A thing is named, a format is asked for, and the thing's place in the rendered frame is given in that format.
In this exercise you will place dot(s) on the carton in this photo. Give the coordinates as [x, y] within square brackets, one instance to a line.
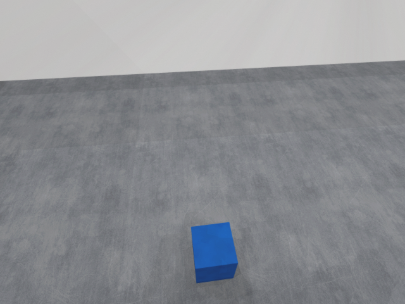
[214, 252]

